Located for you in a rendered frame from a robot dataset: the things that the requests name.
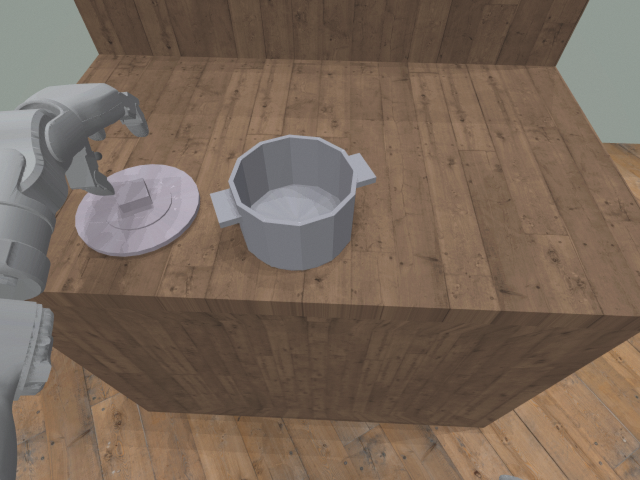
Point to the left robot upper arm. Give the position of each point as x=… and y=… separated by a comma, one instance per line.
x=25, y=350

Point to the left robot forearm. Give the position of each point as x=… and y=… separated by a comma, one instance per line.
x=38, y=141

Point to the lid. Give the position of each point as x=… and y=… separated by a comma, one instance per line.
x=103, y=226

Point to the knob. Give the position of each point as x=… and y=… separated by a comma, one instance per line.
x=132, y=195

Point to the robot left hand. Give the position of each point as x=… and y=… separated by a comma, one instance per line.
x=97, y=105

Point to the table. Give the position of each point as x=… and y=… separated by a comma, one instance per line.
x=497, y=253

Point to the pot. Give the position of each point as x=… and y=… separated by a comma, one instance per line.
x=294, y=198

